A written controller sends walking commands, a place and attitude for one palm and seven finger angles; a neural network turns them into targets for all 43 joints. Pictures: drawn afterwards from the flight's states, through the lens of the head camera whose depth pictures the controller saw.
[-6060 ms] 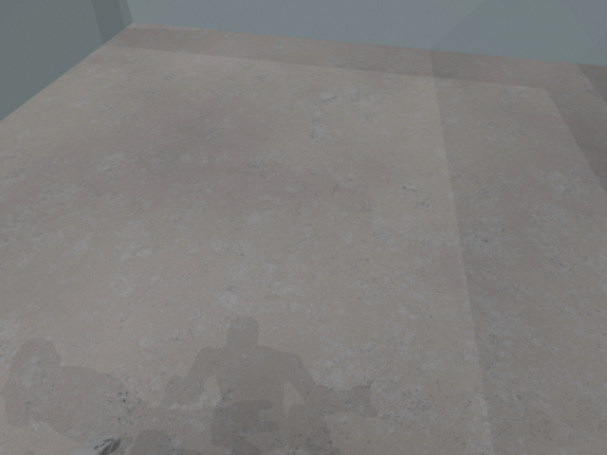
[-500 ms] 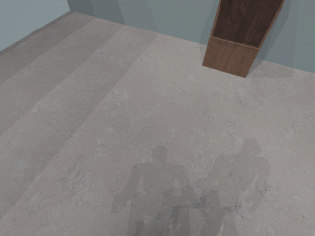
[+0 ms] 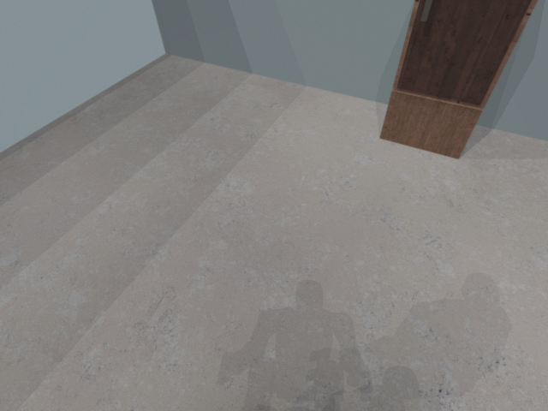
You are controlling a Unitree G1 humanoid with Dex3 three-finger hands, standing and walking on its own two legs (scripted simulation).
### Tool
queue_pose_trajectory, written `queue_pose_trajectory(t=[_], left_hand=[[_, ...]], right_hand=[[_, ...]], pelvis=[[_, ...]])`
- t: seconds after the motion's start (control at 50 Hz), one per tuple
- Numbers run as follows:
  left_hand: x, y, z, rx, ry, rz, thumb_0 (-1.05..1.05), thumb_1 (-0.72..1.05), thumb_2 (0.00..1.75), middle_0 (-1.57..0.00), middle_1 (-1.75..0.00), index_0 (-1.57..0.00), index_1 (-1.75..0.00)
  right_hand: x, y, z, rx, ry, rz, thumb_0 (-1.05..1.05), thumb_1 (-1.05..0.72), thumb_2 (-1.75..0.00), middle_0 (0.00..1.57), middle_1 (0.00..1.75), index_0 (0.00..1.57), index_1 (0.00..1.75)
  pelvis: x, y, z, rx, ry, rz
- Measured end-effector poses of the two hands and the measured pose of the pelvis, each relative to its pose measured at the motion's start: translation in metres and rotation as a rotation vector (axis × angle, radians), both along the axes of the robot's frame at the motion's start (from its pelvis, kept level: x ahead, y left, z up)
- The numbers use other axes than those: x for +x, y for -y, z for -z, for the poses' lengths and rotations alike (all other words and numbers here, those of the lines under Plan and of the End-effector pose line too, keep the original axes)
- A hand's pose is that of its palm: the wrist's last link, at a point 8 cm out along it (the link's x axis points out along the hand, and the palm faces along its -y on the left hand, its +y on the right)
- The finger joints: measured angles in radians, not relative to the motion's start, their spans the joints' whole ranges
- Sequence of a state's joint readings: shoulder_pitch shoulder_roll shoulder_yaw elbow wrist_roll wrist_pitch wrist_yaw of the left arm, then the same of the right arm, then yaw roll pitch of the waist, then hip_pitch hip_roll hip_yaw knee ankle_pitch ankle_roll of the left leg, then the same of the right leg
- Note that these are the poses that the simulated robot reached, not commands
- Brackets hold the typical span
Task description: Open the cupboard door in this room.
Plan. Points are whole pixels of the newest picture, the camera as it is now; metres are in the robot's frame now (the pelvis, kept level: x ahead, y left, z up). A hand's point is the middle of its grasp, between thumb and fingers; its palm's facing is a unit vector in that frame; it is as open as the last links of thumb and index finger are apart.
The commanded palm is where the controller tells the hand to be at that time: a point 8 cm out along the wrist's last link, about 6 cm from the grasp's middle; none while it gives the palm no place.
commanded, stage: stand and wait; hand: left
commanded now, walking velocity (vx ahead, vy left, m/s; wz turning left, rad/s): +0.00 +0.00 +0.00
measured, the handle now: out of the picture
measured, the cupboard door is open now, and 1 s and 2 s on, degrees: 0 0 0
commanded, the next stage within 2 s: turn or walk to find it in 0.36 s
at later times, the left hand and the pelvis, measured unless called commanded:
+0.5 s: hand out of the picture -0.02 +0.18 -0.17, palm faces +0.05 -0.99 -0.15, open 7.4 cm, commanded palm none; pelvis -0.01 +0.01 +0.01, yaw -1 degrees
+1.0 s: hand out of the picture +0.00 +0.14 -0.15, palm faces -0.09 -0.98 -0.19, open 7.4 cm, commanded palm none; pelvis +0.03 -0.03 +0.01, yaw -11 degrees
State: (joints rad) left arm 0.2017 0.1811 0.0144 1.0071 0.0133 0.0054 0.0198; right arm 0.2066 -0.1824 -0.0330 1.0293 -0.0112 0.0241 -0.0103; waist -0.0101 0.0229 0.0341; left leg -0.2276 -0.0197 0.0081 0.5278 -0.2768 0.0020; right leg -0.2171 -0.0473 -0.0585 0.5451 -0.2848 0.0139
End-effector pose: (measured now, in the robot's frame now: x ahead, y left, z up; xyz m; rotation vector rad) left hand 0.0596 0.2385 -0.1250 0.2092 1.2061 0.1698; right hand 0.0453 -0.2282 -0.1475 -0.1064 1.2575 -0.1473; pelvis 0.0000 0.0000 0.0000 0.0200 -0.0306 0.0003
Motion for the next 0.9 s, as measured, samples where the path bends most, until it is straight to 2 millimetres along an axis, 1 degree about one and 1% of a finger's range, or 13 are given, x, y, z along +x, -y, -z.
queue_pose_trajectory(t=[0.06,0.14,0.22,0.26,0.34,0.44,0.48,0.56,0.62,0.68,0.76,0.82,0.9], left_hand=[[-0.012,0.016,-0.002,-0.018,-0.017,-0.009,0.01,0.91,0.9,-0.2,-0.3,-0.2,-0.3],[-0.03,0.019,0.0,-0.023,-0.06,-0.039,0.01,0.93,0.89,-0.21,-0.3,-0.2,-0.3],[-0.049,0.019,0.009,-0.048,-0.107,-0.066,0.01,0.93,0.89,-0.21,-0.3,-0.2,-0.3],[-0.058,0.018,0.016,-0.065,-0.134,-0.08,0.01,0.92,0.89,-0.2,-0.3,-0.2,-0.3],[-0.073,0.018,0.019,-0.092,-0.184,-0.09,0.01,0.92,0.89,-0.2,-0.3,-0.2,-0.3],[-0.085,0.016,0.019,-0.106,-0.21,-0.082,0.01,0.91,0.9,-0.2,-0.3,-0.2,-0.3],[-0.088,0.014,0.019,-0.106,-0.22,-0.077,0.01,0.91,0.9,-0.2,-0.3,-0.2,-0.3],[-0.089,0.006,0.019,-0.094,-0.239,-0.055,0.01,0.91,0.9,-0.2,-0.3,-0.2,-0.3],[-0.084,-0.001,0.019,-0.068,-0.241,-0.03,0.01,0.91,0.9,-0.2,-0.3,-0.2,-0.3],[-0.074,-0.004,0.016,-0.033,-0.231,0.0,0.01,0.91,0.9,-0.2,-0.3,-0.2,-0.3],[-0.056,0.001,0.011,0.01,-0.171,0.033,0.01,0.91,0.9,-0.2,-0.3,-0.2,-0.3],[-0.053,0.011,0.006,0.018,-0.131,0.019,0.01,0.91,0.9,-0.2,-0.3,-0.2,-0.3],[-0.058,0.029,-0.005,-0.005,-0.182,0.031,0.01,0.91,0.9,-0.2,-0.3,-0.2,-0.3]], right_hand=[[-0.012,0.007,0.001,0.006,-0.048,0.001,0.0,-0.91,-0.9,0.2,0.3,0.2,0.3],[-0.028,0.014,-0.001,-0.008,-0.104,-0.001,0.0,-0.91,-0.9,0.2,0.3,0.2,0.3],[-0.04,0.015,-0.002,-0.036,-0.149,-0.011,0.0,-0.91,-0.9,0.2,0.3,0.2,0.3],[-0.045,0.012,-0.002,-0.051,-0.161,-0.015,0.0,-0.91,-0.9,0.2,0.3,0.2,0.3],[-0.051,-0.001,-0.009,-0.049,-0.161,-0.013,0.01,-0.91,-0.9,0.2,0.3,0.2,0.3],[-0.053,-0.019,-0.011,-0.027,-0.14,-0.005,0.0,-0.9,-0.9,0.2,0.3,0.2,0.3],[-0.057,-0.023,-0.01,-0.03,-0.142,0.006,0.01,-0.92,-0.9,0.2,0.3,0.2,0.3],[-0.065,-0.023,-0.006,-0.025,-0.135,0.048,0.01,-0.92,-0.9,0.2,0.3,0.2,0.3],[-0.07,-0.02,-0.001,-0.02,-0.123,0.08,0.01,-0.92,-0.9,0.2,0.3,0.2,0.3],[-0.073,-0.01,0.005,-0.008,-0.104,0.11,0.01,-0.91,-0.9,0.2,0.3,0.2,0.3],[-0.072,0.011,0.019,0.008,-0.086,0.13,0.01,-0.91,-0.9,0.2,0.3,0.2,0.3],[-0.06,0.026,0.017,0.006,-0.089,0.112,0.01,-0.91,-0.9,0.2,0.3,0.2,0.3],[-0.025,0.044,-0.002,-0.007,-0.015,0.114,0.01,-0.91,-0.9,0.2,0.3,0.2,0.3]], pelvis=[[0.001,0.006,-0.003,-0.002,-0.001,-0.008],[0.0,0.01,-0.006,-0.008,-0.004,-0.014],[-0.001,0.007,-0.003,-0.027,-0.005,-0.027],[-0.002,0.003,-0.001,-0.034,0.0,-0.031],[-0.003,-0.002,-0.006,-0.021,0.01,-0.015],[-0.007,-0.008,-0.008,-0.021,0.015,0.0],[-0.01,-0.011,-0.008,-0.021,0.015,0.013],[-0.017,-0.014,-0.005,-0.016,0.009,0.048],[-0.022,-0.012,-0.001,-0.003,0.002,0.075],[-0.022,-0.005,0.003,0.005,0.002,0.11],[-0.014,0.01,0.011,0.0,-0.002,0.136],[-0.007,0.019,0.008,-0.01,-0.002,0.139],[0.009,0.026,-0.006,0.002,-0.01,0.167]])
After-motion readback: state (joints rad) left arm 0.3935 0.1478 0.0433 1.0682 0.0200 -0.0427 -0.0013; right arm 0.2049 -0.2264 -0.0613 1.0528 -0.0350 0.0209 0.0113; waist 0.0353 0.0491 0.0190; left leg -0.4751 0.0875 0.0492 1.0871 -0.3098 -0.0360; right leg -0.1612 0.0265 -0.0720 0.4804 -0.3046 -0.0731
